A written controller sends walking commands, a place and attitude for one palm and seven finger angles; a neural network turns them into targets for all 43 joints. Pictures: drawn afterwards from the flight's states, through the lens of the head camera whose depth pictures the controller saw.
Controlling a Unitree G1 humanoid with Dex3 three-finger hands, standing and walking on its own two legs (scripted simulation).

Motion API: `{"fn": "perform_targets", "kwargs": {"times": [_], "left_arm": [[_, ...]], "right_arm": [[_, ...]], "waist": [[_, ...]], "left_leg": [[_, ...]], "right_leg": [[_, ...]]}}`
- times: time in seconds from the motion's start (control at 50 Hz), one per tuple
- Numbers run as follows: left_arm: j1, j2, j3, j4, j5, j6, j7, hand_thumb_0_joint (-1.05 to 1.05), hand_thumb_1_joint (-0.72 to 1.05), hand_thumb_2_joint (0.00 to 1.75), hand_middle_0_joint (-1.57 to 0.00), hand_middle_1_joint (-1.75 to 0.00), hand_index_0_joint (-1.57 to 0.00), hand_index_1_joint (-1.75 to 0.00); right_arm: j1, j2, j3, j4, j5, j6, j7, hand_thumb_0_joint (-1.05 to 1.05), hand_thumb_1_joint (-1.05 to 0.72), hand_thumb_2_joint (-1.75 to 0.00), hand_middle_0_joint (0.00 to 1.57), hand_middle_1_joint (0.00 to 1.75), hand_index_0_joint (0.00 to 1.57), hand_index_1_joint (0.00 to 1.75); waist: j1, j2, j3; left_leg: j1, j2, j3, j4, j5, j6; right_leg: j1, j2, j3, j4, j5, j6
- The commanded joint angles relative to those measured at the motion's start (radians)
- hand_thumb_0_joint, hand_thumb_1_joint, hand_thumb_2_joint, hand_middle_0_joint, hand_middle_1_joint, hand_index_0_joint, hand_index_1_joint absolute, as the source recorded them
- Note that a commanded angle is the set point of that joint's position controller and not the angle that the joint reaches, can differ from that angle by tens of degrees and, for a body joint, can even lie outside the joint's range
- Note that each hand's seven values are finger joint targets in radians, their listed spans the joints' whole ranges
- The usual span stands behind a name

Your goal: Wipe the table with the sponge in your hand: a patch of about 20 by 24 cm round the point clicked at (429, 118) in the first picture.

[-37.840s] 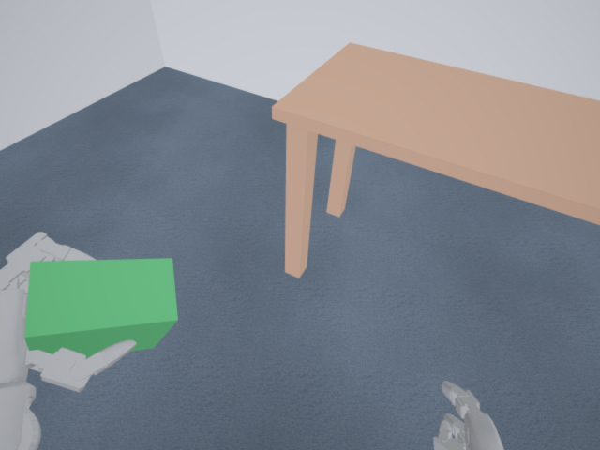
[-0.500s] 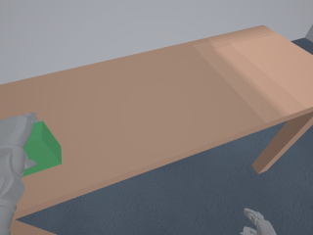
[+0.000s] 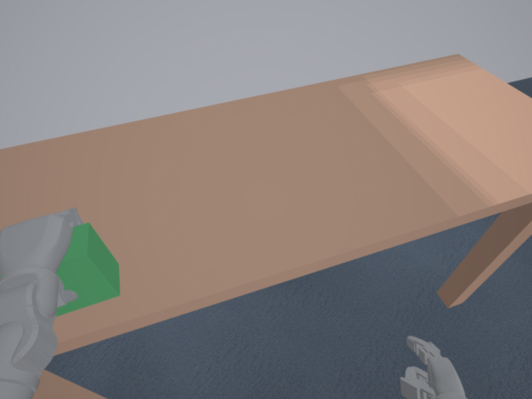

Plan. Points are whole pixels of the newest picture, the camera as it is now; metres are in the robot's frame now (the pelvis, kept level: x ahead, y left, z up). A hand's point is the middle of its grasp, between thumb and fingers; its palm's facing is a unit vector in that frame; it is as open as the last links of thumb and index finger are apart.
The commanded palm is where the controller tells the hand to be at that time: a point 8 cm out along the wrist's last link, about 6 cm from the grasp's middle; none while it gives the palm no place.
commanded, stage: lift the sponge slowly off the table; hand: left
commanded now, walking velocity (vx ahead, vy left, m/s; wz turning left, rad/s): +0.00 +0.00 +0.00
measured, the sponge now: (69, 279) +0.25 +0.35 +0.03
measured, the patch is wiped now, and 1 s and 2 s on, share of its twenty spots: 0.95 0.95 0.95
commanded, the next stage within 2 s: bring the sponge back beside the body in 1.98 s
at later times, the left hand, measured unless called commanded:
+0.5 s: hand (48, 271) +0.24 +0.35 +0.08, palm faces -0.04 -0.05 -1.00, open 10.3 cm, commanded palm +0.22 +0.34 +0.15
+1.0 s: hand (44, 247) +0.26 +0.34 +0.12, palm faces -0.01 -0.03 -1.00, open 10.3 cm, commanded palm +0.23 +0.34 +0.18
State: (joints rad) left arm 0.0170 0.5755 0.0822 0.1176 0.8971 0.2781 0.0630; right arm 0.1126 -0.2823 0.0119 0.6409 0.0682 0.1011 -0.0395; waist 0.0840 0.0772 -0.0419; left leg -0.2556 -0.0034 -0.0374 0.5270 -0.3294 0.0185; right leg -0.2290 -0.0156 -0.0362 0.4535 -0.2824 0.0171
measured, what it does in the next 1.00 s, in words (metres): stands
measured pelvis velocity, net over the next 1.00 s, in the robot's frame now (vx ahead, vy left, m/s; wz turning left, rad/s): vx -0.01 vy -0.01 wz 0.01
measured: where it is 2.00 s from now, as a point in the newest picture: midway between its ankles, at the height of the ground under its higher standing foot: outside the picture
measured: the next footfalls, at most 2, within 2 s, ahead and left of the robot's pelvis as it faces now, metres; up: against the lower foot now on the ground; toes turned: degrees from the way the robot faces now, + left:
none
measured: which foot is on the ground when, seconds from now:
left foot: down 0.00-1.00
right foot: down 0.00-1.00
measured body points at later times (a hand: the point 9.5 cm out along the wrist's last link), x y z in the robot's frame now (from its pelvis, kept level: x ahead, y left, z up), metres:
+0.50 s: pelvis +0.00 +0.00 +0.00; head +0.02 -0.02 +0.45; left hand +0.24 +0.35 +0.13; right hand +0.20 -0.23 -0.10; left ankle -0.04 +0.11 -0.74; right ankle -0.03 -0.14 -0.74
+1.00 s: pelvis -0.01 -0.01 +0.01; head +0.01 -0.03 +0.46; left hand +0.25 +0.34 +0.17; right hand +0.20 -0.23 -0.09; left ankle -0.04 +0.11 -0.74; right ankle -0.03 -0.14 -0.74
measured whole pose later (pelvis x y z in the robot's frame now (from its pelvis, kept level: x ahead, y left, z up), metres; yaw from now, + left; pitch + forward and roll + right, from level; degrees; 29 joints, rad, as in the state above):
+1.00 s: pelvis -0.01 -0.01 +0.01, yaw +0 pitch +0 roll -1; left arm -0.03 0.65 0.11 0.04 0.84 0.26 -0.07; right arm 0.09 -0.29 0.03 0.64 0.07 0.09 -0.06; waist 0.09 0.08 0.01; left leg -0.17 0.00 -0.05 0.44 -0.27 0.01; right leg -0.14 -0.01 -0.04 0.37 -0.23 0.01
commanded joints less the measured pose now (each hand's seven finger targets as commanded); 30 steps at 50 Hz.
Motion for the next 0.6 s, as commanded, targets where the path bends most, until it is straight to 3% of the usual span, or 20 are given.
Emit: {"fn": "perform_targets", "kwargs": {"times": [0.0,0.06,0.1,0.14,0.2,0.24,0.26,0.28,0.3,0.34,0.4,0.46,0.5,0.54,0.58], "left_arm": [[-0.133,0.215,0.071,-0.063,0.000,0.002,-0.027,0.00,0.10,1.30,-1.20,-1.60,-1.20,-1.60],[-0.162,0.249,0.096,-0.113,0.003,-0.011,-0.030,0.00,0.10,1.30,-1.20,-1.60,-1.20,-1.60],[-0.104,0.257,0.114,-0.081,-0.004,-0.019,-0.035,0.00,0.10,1.30,-1.20,-1.60,-1.20,-1.60],[-0.153,0.296,0.143,-0.157,-0.004,-0.035,-0.036,0.00,0.10,1.30,-1.20,-1.60,-1.20,-1.60],[-0.122,0.282,0.140,-0.155,-0.007,-0.040,-0.029,0.00,0.10,1.30,-1.20,-1.60,-1.20,-1.60],[-0.135,0.337,0.188,-0.225,-0.010,-0.050,-0.022,0.00,0.10,1.30,-1.20,-1.60,-1.20,-1.60],[-0.116,0.298,0.161,-0.221,-0.016,-0.048,-0.017,0.00,0.10,1.30,-1.20,-1.60,-1.20,-1.60],[-0.092,0.312,0.183,-0.203,-0.018,-0.048,-0.014,0.00,0.10,1.30,-1.20,-1.60,-1.20,-1.60],[-0.088,0.300,0.172,-0.220,-0.023,-0.047,-0.014,0.00,0.10,1.30,-1.20,-1.60,-1.20,-1.60],[-0.170,0.343,0.196,-0.281,-0.028,-0.056,-0.007,0.00,0.10,1.30,-1.20,-1.60,-1.20,-1.60],[-0.160,0.319,0.181,-0.252,-0.021,-0.052,0.002,0.00,0.10,1.30,-1.20,-1.60,-1.20,-1.60],[-0.227,0.370,0.209,-0.287,-0.014,-0.057,0.009,0.00,0.10,1.30,-1.20,-1.60,-1.20,-1.60],[-0.243,0.325,0.164,-0.253,-0.014,-0.049,0.001,0.00,0.10,1.30,-1.20,-1.60,-1.20,-1.60],[-0.296,0.357,0.177,-0.274,-0.017,-0.051,-0.007,0.00,0.10,1.30,-1.20,-1.60,-1.20,-1.60],[-0.321,0.333,0.145,-0.231,-0.008,-0.043,-0.015,0.00,0.10,1.30,-1.20,-1.60,-1.20,-1.60]], "right_arm": [[-0.113,-0.134,-0.048,-0.137,-0.008,-0.039,-0.021,0.00,-0.90,-0.90,0.20,0.30,0.20,0.30],[-0.114,-0.129,-0.046,-0.148,-0.010,-0.047,-0.024,0.00,-0.90,-0.90,0.20,0.30,0.20,0.30],[-0.113,-0.130,-0.047,-0.143,-0.013,-0.042,-0.023,0.00,-0.90,-0.90,0.20,0.30,0.20,0.30],[-0.143,-0.130,-0.039,-0.162,-0.012,-0.046,-0.023,0.00,-0.90,-0.90,0.20,0.30,0.20,0.30],[-0.113,-0.129,-0.050,-0.147,-0.015,-0.044,-0.022,0.00,-0.90,-0.90,0.20,0.30,0.20,0.30],[-0.144,-0.130,-0.044,-0.166,-0.013,-0.050,-0.022,0.00,-0.90,-0.90,0.20,0.30,0.20,0.30],[-0.121,-0.121,-0.047,-0.163,-0.016,-0.054,-0.022,0.00,-0.90,-0.90,0.20,0.30,0.20,0.30],[-0.111,-0.127,-0.050,-0.151,-0.016,-0.051,-0.022,0.00,-0.90,-0.90,0.20,0.30,0.20,0.30],[-0.122,-0.127,-0.053,-0.152,-0.014,-0.048,-0.022,0.00,-0.90,-0.90,0.20,0.30,0.20,0.30],[-0.152,-0.127,-0.041,-0.167,-0.011,-0.058,-0.028,0.00,-0.90,-0.90,0.20,0.30,0.20,0.30],[-0.121,-0.126,-0.051,-0.146,-0.015,-0.060,-0.033,0.00,-0.90,-0.90,0.20,0.30,0.20,0.30],[-0.128,-0.123,-0.044,-0.149,-0.016,-0.071,-0.040,0.00,-0.90,-0.90,0.20,0.30,0.20,0.30],[-0.135,-0.123,-0.043,-0.136,-0.014,-0.064,-0.044,0.00,-0.90,-0.90,0.20,0.30,0.20,0.30],[-0.169,-0.122,-0.031,-0.150,-0.009,-0.074,-0.048,0.00,-0.90,-0.90,0.20,0.30,0.20,0.30],[-0.145,-0.122,-0.035,-0.130,-0.013,-0.071,-0.053,0.00,-0.90,-0.90,0.20,0.30,0.20,0.30]], "waist": [[-0.012,-0.056,-0.140],[-0.007,-0.029,-0.189],[0.000,-0.038,-0.160],[0.007,-0.004,-0.190],[0.002,0.004,-0.190],[0.016,0.033,-0.222],[0.008,0.027,-0.231],[0.008,-0.002,-0.209],[0.007,0.018,-0.195],[0.007,0.037,-0.207],[0.003,0.021,-0.197],[0.004,0.045,-0.232],[-0.010,0.038,-0.177],[-0.003,0.054,-0.191],[-0.012,0.045,-0.190]], "left_leg": [[0.037,-0.026,0.018,-0.057,0.379,0.027],[0.064,-0.028,0.014,-0.051,0.408,0.031],[0.048,-0.028,0.016,-0.057,0.404,0.027],[0.068,-0.027,0.007,-0.059,0.427,0.029],[0.072,-0.027,0.014,-0.053,0.457,0.026],[0.092,-0.026,0.005,-0.053,0.486,0.028],[0.091,-0.028,0.009,-0.050,0.490,0.028],[0.085,-0.023,0.006,-0.053,0.496,0.026],[0.085,-0.024,0.011,-0.057,0.481,0.025],[0.098,-0.023,0.005,-0.065,0.470,0.026],[0.102,-0.024,0.005,-0.068,0.479,0.024],[0.117,-0.030,0.005,-0.071,0.471,0.026],[0.111,-0.028,0.007,-0.084,0.441,0.023],[0.125,-0.030,0.002,-0.094,0.418,0.025],[0.124,-0.031,0.003,-0.102,0.407,0.022]], "right_leg": [[0.105,0.052,-0.026,-0.024,0.327,-0.071],[0.127,0.051,-0.021,-0.019,0.344,-0.074],[0.135,0.051,-0.026,-0.025,0.351,-0.073],[0.147,0.054,-0.010,-0.027,0.364,-0.080],[0.145,0.052,-0.025,-0.024,0.383,-0.075],[0.169,0.054,-0.009,-0.023,0.408,-0.081],[0.169,0.049,-0.022,-0.016,0.405,-0.075],[0.160,0.053,-0.029,-0.022,0.405,-0.075],[0.153,0.053,-0.028,-0.027,0.391,-0.073],[0.159,0.057,-0.015,-0.031,0.383,-0.079],[0.148,0.056,-0.029,-0.034,0.366,-0.075],[0.173,0.052,-0.025,-0.034,0.360,-0.078],[0.141,0.056,-0.030,-0.052,0.328,-0.076],[0.155,0.059,-0.017,-0.063,0.310,-0.082],[0.143,0.055,-0.032,-0.067,0.286,-0.079]]}}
